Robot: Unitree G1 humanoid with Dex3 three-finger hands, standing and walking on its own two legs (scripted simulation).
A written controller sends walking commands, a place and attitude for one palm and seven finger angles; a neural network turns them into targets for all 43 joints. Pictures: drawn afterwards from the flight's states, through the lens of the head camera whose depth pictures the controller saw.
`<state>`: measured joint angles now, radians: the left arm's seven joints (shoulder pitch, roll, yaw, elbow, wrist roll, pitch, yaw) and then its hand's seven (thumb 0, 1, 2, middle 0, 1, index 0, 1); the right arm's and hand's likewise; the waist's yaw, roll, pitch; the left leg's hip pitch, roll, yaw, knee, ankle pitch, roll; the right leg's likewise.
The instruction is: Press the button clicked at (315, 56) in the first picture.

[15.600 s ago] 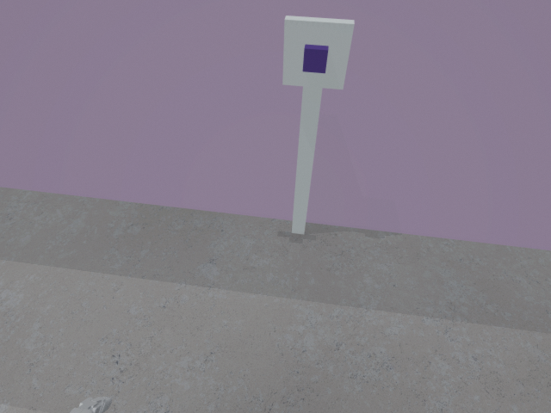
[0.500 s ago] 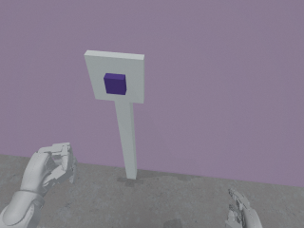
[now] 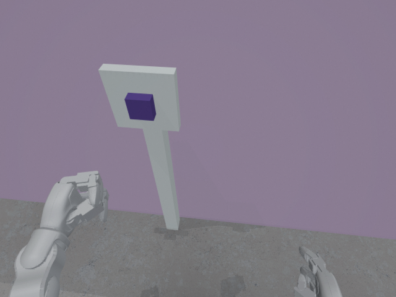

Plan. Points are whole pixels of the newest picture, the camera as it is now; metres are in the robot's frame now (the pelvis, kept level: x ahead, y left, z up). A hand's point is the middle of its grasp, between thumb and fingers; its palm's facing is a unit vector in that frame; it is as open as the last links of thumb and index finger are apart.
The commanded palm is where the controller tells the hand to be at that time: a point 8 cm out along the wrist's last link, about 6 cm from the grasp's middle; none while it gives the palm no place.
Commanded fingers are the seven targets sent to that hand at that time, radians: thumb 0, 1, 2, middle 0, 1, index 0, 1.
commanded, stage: aim a knuckle at the button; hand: left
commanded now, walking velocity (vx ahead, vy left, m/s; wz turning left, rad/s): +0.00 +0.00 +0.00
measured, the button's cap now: (141, 106) +0.54 +0.18 +0.10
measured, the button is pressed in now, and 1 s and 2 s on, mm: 0 0 0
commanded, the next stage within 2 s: press the button with the knuckle in 1.64 s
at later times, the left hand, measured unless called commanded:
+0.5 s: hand (126, 168) +0.35 +0.18 +0.07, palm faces -0.06 -1.00 -0.03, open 3.1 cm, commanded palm +0.34 +0.24 +0.08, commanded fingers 0.00 0.90 0.90 -1.30 -1.50 -1.30 -1.50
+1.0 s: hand (144, 143) +0.44 +0.16 +0.06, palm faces -0.07 -1.00 -0.02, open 3.1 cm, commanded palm +0.41 +0.22 +0.07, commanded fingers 0.00 0.90 0.90 -1.30 -1.50 -1.30 -1.50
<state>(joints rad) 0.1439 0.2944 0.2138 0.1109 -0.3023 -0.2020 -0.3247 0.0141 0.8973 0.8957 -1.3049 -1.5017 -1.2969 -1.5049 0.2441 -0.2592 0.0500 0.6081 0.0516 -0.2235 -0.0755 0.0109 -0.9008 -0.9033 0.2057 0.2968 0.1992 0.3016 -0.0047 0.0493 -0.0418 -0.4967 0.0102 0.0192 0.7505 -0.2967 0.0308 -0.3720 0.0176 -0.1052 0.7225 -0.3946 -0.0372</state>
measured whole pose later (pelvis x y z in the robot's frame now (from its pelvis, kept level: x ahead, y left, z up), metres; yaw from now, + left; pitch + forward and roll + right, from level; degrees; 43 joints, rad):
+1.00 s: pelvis +0.02 +0.01 -0.01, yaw -2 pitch +10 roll -1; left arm -0.51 0.30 0.21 0.78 -0.18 -0.32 -0.19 0.01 0.90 0.90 -1.30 -1.50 -1.29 -1.50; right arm 0.31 -0.26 0.01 0.64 0.03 -0.03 -0.02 0.01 -0.90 -0.90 0.20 0.30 0.20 0.30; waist -0.08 0.02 -0.07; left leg -0.67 0.02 0.06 0.83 -0.35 0.04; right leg -0.56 0.02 -0.06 0.81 -0.44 -0.02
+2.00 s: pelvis +0.02 +0.00 -0.01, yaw -2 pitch +12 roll -1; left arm -0.57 0.33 0.25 0.87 -0.18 -0.36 -0.20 0.01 0.90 0.90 -1.30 -1.50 -1.30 -1.50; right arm 0.32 -0.26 0.01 0.64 0.04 0.01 -0.03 0.01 -0.90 -0.90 0.20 0.30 0.20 0.30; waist -0.09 0.02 -0.07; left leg -0.70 0.03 0.05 0.85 -0.36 0.03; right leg -0.59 0.03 -0.07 0.83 -0.44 -0.04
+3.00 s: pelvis -0.01 +0.01 -0.03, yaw -2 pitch +16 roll -3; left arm -0.90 0.43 0.27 1.22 -0.11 -0.42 -0.15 0.00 0.82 0.97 -1.30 -1.50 -1.33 -1.50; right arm 0.39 -0.28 0.03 0.70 0.01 -0.01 -0.01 0.00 -0.90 -0.90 0.20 0.30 0.20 0.30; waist -0.15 0.03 -0.08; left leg -0.88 0.03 0.02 0.95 -0.34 0.04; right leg -0.75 0.03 -0.10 0.92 -0.44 -0.04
